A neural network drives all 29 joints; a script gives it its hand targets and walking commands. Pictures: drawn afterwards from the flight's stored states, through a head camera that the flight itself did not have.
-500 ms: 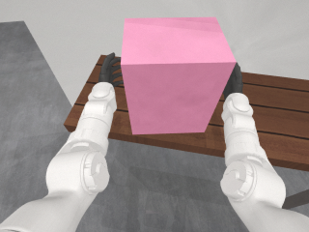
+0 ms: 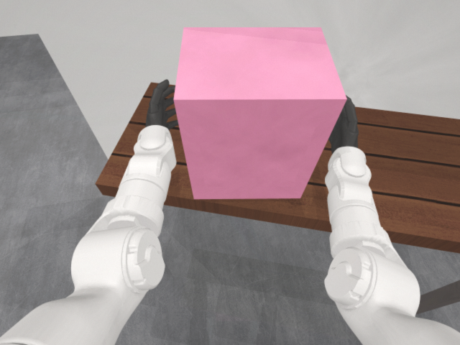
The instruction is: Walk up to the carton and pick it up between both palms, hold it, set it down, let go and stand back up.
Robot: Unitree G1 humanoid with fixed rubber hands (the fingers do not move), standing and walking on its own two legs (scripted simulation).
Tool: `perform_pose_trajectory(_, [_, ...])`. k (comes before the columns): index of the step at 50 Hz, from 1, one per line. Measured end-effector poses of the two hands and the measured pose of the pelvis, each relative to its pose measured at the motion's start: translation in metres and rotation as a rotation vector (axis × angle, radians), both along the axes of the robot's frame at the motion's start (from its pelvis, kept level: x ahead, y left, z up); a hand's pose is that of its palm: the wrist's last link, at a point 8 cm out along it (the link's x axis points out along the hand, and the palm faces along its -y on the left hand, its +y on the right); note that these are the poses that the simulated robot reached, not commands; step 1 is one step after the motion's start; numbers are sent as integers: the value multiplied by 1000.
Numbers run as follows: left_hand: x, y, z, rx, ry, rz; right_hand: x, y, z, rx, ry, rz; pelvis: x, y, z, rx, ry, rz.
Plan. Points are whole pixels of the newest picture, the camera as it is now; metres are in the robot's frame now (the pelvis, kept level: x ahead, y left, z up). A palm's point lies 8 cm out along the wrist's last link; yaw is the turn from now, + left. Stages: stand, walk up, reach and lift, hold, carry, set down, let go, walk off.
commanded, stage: reach and lift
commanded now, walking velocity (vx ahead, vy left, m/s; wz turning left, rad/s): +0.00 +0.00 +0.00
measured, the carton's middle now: (249, 123) +0.50 -0.03 +0.09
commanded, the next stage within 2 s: none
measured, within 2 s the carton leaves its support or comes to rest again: leaves its support in 1.02 s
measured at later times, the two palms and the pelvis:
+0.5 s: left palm (155, 132) +0.44 +0.13 +0.13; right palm (343, 150) +0.42 -0.19 +0.11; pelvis -0.01 +0.00 +0.00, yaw +0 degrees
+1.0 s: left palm (149, 140) +0.42 +0.14 +0.13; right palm (341, 150) +0.41 -0.18 +0.12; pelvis -0.02 +0.00 +0.00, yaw +0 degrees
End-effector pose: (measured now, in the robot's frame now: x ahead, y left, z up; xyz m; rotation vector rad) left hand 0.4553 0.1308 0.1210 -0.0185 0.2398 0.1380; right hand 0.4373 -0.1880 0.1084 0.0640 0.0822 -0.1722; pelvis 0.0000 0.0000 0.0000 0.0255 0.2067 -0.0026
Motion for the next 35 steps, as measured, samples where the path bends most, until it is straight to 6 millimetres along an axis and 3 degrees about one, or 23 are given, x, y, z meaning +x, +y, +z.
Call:
perform_pose_trajectory(17, [-18,1,7,9,-40,29,-19,3,1,0,-34,13,-14,-3,-1,3,-19,0])
perform_pose_trajectory(35, [-19,2,5,17,-34,35,-18,3,3,-57,-26,29,-13,-2,-1,3,-18,0])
